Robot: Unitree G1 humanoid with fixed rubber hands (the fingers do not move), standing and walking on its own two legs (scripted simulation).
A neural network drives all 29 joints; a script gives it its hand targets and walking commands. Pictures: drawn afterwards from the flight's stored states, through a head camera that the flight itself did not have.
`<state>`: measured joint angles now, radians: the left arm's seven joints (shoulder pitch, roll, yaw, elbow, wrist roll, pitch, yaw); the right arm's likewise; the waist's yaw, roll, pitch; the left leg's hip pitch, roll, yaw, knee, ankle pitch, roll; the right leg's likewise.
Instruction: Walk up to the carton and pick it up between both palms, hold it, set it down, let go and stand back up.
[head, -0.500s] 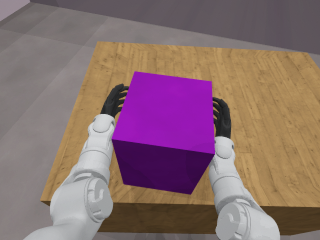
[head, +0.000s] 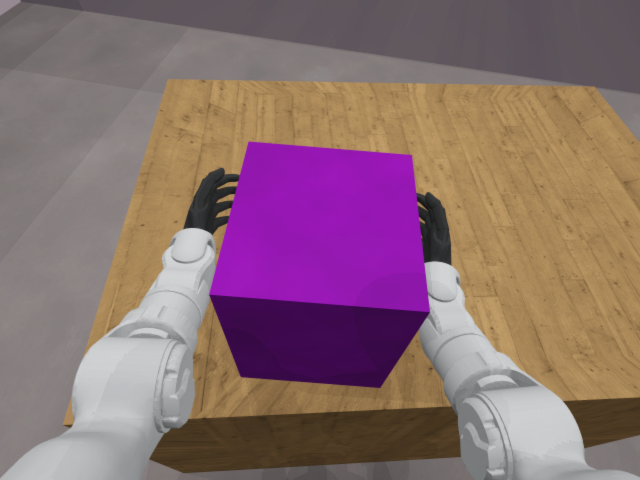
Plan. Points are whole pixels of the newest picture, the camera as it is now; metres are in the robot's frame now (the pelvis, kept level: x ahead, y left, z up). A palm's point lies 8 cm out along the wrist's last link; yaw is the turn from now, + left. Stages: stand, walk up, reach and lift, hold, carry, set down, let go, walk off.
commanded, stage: set down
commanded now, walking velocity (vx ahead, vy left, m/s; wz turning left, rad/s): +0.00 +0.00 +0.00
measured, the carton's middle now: (319, 274) +0.38 -0.04 +0.02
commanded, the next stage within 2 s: none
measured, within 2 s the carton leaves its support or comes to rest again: neither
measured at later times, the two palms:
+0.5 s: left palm (196, 185) +0.43 +0.10 +0.15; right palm (501, 220) +0.36 -0.23 +0.14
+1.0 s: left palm (140, 138) +0.44 +0.14 +0.21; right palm (495, 173) +0.37 -0.20 +0.20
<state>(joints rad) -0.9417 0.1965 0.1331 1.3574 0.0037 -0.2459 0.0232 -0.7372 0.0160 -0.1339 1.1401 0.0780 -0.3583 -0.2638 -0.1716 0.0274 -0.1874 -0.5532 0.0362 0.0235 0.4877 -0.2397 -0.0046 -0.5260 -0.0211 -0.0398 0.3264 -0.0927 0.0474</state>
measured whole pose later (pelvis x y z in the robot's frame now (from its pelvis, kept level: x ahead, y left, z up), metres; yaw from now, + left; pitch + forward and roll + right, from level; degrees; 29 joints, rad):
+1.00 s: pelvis -0.03 -0.01 +0.01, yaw -2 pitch +2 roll -1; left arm -1.11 0.42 -0.04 1.07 -0.23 0.34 -0.05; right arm -0.98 -0.10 -0.05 0.88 0.33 0.32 -0.34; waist -0.15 -0.05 -0.06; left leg -0.21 0.02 0.01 0.38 -0.20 0.00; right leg -0.22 -0.01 0.00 0.26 -0.07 0.02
